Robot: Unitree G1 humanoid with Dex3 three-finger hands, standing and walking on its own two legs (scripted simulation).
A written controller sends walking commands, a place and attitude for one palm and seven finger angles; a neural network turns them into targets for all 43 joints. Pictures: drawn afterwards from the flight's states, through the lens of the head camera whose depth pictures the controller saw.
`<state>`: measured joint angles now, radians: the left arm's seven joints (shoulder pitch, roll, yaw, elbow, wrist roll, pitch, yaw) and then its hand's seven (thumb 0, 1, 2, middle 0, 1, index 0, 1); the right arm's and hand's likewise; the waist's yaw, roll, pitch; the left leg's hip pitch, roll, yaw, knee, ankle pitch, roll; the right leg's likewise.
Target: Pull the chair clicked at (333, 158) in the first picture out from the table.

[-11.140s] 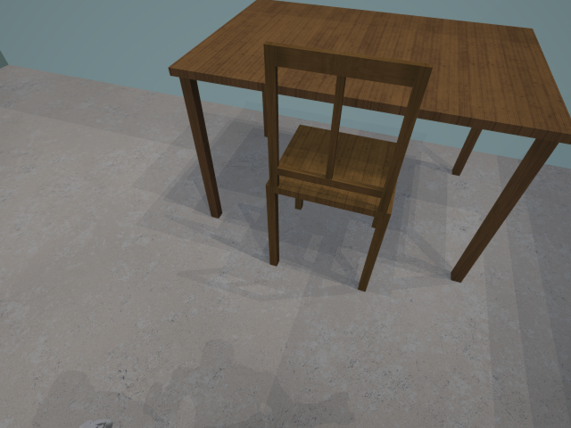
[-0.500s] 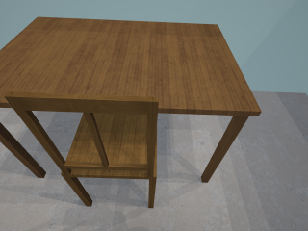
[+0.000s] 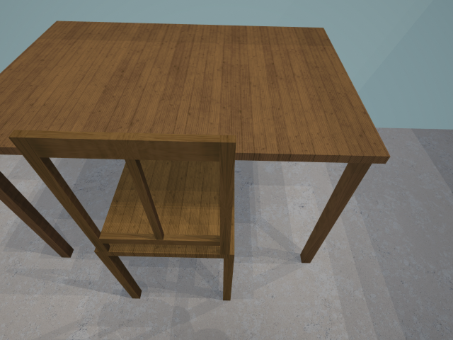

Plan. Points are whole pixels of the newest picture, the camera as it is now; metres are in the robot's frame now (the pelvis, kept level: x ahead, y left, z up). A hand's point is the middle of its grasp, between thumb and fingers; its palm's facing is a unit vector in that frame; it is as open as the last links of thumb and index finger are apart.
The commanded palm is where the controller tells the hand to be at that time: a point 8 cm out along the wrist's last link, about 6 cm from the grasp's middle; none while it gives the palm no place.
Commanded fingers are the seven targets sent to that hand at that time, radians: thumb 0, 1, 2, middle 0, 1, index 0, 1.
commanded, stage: come to a stop and stand still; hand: left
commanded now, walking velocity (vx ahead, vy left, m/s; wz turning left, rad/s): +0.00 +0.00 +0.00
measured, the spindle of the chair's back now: (148, 204) +0.41 +0.20 -0.06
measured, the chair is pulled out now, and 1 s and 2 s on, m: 0.00 0.00 0.00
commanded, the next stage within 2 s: look again from close up in 0.78 s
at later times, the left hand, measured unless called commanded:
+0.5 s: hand out of the picture +0.06 +0.19 -0.17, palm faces +0.00 -0.98 -0.22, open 7.4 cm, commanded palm none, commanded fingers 0.00 0.90 0.90 -0.20 -0.30 -0.20 -0.30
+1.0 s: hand out of the picture +0.03 +0.17 -0.17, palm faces +0.00 -0.98 -0.19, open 7.4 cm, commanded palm none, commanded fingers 0.00 0.90 0.90 -0.20 -0.30 -0.20 -0.30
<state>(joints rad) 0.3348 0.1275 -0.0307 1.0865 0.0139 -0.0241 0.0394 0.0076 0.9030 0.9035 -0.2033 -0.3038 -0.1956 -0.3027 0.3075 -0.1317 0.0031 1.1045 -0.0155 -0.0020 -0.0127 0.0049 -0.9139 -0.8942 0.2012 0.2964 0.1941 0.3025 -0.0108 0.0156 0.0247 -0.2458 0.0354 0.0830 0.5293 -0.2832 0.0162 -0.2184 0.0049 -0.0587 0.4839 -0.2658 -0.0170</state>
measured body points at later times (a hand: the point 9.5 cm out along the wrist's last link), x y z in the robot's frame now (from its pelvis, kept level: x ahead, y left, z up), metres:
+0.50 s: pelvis +0.03 +0.01 +0.00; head +0.04 +0.01 +0.45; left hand +0.06 +0.24 -0.16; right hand +0.04 -0.21 -0.16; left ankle +0.00 +0.10 -0.74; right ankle +0.00 -0.11 -0.74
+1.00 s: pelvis +0.03 +0.00 +0.00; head +0.04 +0.01 +0.45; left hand +0.03 +0.23 -0.16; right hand +0.04 -0.23 -0.15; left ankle +0.00 +0.10 -0.74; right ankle +0.00 -0.11 -0.74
